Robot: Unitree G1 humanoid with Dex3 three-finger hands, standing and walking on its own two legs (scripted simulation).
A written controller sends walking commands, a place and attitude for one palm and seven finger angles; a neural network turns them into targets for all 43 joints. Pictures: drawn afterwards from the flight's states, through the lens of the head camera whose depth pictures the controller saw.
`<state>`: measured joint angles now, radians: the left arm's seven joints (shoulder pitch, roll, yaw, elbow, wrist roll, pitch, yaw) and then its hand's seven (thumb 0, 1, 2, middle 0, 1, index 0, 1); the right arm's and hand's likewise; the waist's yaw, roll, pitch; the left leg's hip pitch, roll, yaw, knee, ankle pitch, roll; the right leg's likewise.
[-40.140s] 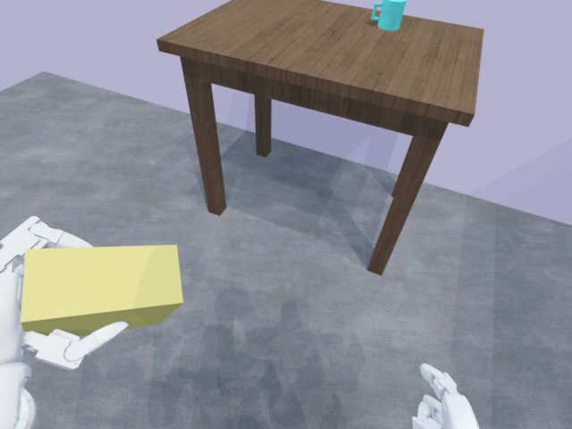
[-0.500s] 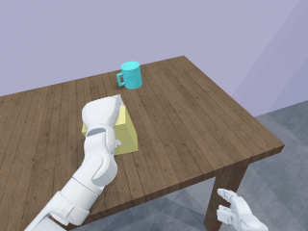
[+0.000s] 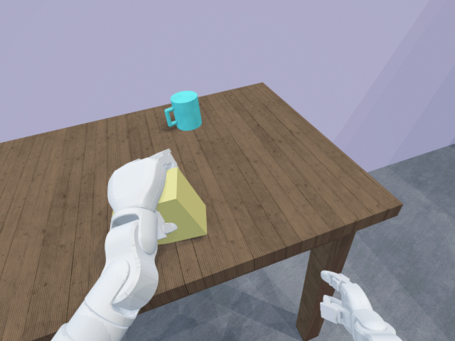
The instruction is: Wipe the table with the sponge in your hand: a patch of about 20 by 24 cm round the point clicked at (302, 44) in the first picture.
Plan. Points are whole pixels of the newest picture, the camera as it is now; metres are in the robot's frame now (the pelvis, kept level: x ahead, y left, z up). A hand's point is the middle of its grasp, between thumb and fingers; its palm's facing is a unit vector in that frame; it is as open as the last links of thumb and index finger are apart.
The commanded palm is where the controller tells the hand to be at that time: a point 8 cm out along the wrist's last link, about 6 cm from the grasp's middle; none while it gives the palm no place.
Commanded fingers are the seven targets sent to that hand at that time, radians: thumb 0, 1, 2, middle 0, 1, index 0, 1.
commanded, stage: slide back across to the middle lane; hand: left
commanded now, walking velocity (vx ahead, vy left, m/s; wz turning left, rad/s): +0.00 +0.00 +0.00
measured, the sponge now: (170, 215) +0.31 +0.15 +0.09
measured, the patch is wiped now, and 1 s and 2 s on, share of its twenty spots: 0.90 0.95 0.95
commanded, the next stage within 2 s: wipe forward along the middle lane in 0.68 s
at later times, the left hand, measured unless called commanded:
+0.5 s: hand (137, 209) +0.26 +0.17 +0.17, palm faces +0.26 -0.37 -0.89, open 10.4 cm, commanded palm +0.21 +0.19 +0.21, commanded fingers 0.00 0.10 1.30 -1.20 -1.60 -1.20 -1.60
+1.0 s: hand (115, 208) +0.27 +0.22 +0.16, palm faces +0.20 -0.23 -0.95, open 10.3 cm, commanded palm +0.23 +0.23 +0.20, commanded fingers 0.00 0.10 1.30 -1.20 -1.60 -1.20 -1.60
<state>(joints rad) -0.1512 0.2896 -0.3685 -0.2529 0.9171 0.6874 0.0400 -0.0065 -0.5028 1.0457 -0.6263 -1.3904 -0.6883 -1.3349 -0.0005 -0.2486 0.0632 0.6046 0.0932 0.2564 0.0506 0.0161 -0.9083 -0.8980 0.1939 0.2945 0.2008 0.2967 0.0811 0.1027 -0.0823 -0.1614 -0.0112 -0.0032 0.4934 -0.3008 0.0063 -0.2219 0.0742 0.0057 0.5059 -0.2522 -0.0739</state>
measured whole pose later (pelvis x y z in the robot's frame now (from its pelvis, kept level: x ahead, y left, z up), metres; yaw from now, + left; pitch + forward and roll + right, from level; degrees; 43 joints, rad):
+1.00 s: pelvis -0.01 +0.00 +0.00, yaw +0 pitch -3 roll +1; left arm -0.11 0.42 -0.21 -0.25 0.84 0.64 -0.05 -0.02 -0.53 1.05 -0.68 -1.33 -0.74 -1.27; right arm 0.01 -0.26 0.07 0.61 0.08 0.14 -0.04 0.02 -0.91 -0.90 0.20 0.29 0.21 0.31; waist 0.09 0.10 -0.05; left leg -0.13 -0.02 0.00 0.45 -0.26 0.01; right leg -0.19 0.07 0.01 0.47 -0.21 -0.07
